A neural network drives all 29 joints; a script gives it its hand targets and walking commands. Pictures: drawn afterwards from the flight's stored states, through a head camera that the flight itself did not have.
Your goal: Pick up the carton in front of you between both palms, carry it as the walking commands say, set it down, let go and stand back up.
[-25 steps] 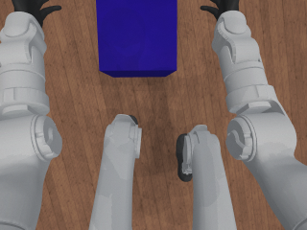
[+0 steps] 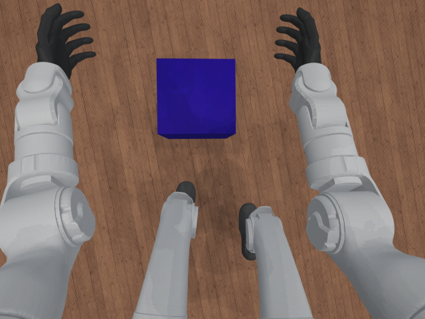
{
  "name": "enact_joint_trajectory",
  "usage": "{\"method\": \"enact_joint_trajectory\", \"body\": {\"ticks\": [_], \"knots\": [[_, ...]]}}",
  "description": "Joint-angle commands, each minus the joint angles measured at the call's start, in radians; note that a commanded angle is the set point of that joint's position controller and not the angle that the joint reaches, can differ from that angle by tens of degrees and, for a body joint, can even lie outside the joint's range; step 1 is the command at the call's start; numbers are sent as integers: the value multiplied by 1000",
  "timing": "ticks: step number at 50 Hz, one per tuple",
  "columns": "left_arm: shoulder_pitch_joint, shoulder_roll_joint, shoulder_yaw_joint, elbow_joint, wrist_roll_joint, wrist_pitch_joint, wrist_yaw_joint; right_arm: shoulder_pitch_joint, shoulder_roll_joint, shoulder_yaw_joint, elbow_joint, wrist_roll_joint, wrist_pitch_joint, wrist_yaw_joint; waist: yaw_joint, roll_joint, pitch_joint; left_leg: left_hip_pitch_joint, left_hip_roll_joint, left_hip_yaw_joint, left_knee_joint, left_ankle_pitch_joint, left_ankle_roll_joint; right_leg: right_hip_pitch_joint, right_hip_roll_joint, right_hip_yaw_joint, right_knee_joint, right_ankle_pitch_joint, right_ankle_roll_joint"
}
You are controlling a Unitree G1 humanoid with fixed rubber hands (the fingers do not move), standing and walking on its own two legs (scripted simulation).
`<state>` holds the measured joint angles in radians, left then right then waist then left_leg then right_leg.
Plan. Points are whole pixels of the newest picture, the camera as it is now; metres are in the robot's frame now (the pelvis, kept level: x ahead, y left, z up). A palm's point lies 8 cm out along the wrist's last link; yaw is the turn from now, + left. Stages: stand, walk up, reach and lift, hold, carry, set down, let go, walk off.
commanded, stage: let go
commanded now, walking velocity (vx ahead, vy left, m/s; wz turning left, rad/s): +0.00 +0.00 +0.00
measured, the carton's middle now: (196, 105) +0.50 +0.10 -0.50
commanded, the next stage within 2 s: stand in 1.32 s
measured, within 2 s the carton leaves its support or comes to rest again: neither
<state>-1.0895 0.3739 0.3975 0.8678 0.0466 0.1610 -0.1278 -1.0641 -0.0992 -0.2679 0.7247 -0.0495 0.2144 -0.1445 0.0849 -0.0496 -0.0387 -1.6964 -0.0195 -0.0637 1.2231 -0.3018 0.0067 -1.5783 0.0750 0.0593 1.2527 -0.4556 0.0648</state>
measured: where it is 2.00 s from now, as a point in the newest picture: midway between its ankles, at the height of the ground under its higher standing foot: (216, 230)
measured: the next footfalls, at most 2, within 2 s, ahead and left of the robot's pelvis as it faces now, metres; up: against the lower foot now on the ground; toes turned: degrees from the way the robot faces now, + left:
none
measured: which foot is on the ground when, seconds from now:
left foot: down 0.00-1.00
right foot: down 0.00-1.00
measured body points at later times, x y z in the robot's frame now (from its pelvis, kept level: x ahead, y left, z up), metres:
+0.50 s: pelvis +0.05 +0.01 +0.11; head +0.25 +0.04 +0.51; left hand +0.34 +0.29 +0.00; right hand +0.40 -0.15 +0.00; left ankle +0.10 +0.11 -0.59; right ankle +0.05 -0.15 -0.59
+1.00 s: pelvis +0.10 -0.03 +0.15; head +0.12 -0.03 +0.60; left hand +0.25 +0.21 +0.07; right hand +0.28 -0.26 +0.08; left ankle +0.10 +0.11 -0.59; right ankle +0.05 -0.14 -0.59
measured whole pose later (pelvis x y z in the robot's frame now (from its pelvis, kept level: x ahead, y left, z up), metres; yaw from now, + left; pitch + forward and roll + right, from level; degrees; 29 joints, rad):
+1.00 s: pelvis +0.10 -0.03 +0.15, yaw +4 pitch +0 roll +1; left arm 0.24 0.22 0.05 0.43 0.01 0.07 -0.08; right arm 0.22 -0.21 -0.04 0.45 0.00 0.06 0.05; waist 0.00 -0.03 0.07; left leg -0.20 -0.01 -0.06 0.39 -0.19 -0.03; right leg -0.11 0.02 0.07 0.44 -0.32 -0.02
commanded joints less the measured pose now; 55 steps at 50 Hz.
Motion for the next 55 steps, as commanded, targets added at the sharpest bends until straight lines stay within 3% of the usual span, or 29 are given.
{"method": "enact_joint_trajectory", "body": {"ticks": [1, 7, 13, 25, 35, 40, 44, 49, 55], "knots": [[-151, 125, 18, -90, 31, -24, -6, -141, -47, -11, -99, -34, -22, 5, 45, 63, -952, 962, -27, 100, -113, 428, -32, 201, 58, -137, -188, 162, 28], [96, 115, -29, -191, 73, -22, -22, 121, -13, 13, -197, -90, -19, -2, 40, 74, -1000, 1185, -25, 92, -215, 501, -21, 359, 53, -136, -303, 230, 26], [334, 76, -111, -346, 35, -55, -18, 340, -19, 72, -323, -60, -66, 17, 31, 116, -856, 1371, -3, 46, -330, 491, -18, 417, 36, -125, -414, 196, 6], [839, -36, -218, -399, -36, -143, 18, 814, -75, 109, -263, -28, -176, 107, -30, 128, -566, 1545, 16, -4, -508, 517, -26, 659, 10, -88, -596, 199, -26], [1184, -70, -291, -489, -57, -190, 57, 1093, -128, 170, -317, 10, -239, 155, -47, 64, -291, 1629, -11, 39, -701, 440, -31, 1076, -21, -58, -791, 325, -42], [1270, -70, -314, -515, -59, -175, 63, 1197, -157, 188, -347, 26, -232, 174, -69, 6, -134, 1678, -30, 59, -787, 373, -27, 1220, -38, -39, -894, 373, -37], [1283, -57, -318, -531, -48, -140, 56, 1231, -163, 205, -363, 40, -202, 187, -81, -28, -9, 1732, -48, 77, -805, 290, -30, 1216, -64, -23, -950, 316, -43], [1281, -45, -308, -537, -34, -89, 51, 1229, -166, 216, -380, 49, -158, 199, -77, -21, 72, 1788, -62, 86, -796, 261, -29, 1204, -87, -13, -976, 306, -45], [1297, -51, -306, -539, -22, -56, 53, 1237, -179, 207, -381, 42, -125, 205, -72, 15, 70, 1796, -61, 79, -789, 313, -27, 1268, -76, -20, -943, 397, -40]]}}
